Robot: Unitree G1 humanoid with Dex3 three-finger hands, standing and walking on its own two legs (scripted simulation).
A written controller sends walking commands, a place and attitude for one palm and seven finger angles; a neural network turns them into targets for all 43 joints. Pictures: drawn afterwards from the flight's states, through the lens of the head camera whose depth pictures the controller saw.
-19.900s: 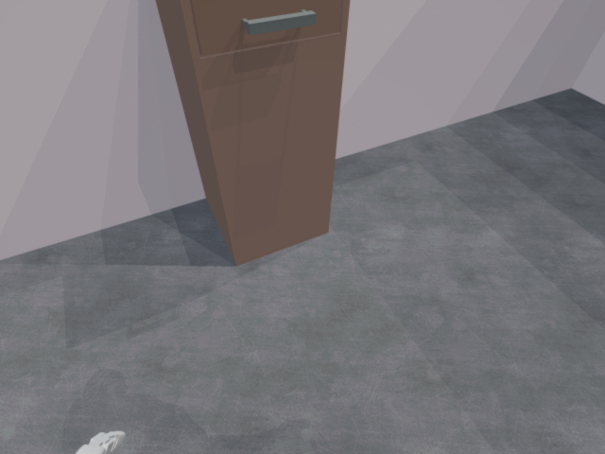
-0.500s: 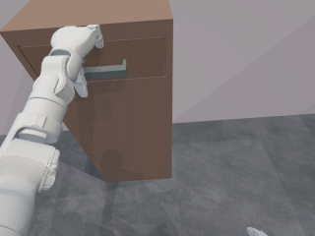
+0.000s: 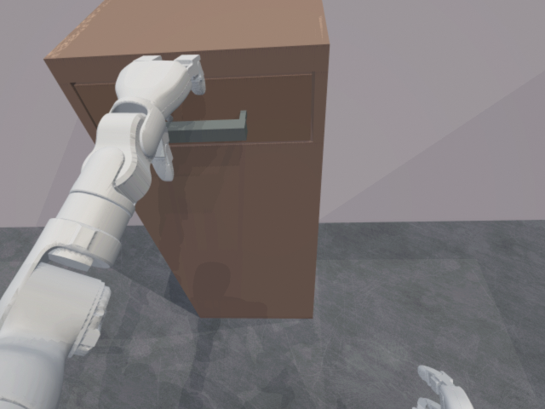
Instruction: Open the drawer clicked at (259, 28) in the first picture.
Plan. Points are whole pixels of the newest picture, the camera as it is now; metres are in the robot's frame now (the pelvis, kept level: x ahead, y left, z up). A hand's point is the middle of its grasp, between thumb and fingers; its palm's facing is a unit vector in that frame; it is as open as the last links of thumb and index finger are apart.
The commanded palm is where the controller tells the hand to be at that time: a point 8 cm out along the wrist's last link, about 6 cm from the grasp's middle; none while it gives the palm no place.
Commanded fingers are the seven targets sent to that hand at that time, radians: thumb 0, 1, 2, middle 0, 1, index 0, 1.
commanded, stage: re-aim the fingers above the handle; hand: left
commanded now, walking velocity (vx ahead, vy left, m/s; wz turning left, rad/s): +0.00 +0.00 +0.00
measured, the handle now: (196, 124) +0.52 +0.16 +0.15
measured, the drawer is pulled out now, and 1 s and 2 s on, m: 0.00 0.00 0.00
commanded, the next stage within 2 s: lower the fingers behind the handle in 0.62 s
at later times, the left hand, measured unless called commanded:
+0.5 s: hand (175, 116) +0.46 +0.16 +0.21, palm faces +0.09 +0.00 -1.00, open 13.8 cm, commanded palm +0.43 +0.18 +0.27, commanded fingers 0.00 -0.50 0.30 -0.30 -1.20 -0.30 -1.20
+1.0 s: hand (181, 133) +0.46 +0.16 +0.18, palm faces +0.03 -0.01 -1.00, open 13.8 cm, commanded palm +0.44 +0.18 +0.25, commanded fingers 0.00 -0.50 0.30 -0.30 -1.20 -0.30 -1.20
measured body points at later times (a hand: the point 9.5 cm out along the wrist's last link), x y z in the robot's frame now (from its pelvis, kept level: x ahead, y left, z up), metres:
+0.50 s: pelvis +0.00 +0.00 +0.00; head +0.03 -0.03 +0.45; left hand +0.44 +0.16 +0.26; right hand +0.13 -0.24 -0.13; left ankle -0.05 +0.09 -0.74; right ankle +0.01 -0.12 -0.74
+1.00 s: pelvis -0.01 -0.01 +0.00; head +0.03 -0.03 +0.45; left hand +0.45 +0.16 +0.23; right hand +0.12 -0.26 -0.13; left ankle -0.05 +0.09 -0.74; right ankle +0.01 -0.12 -0.74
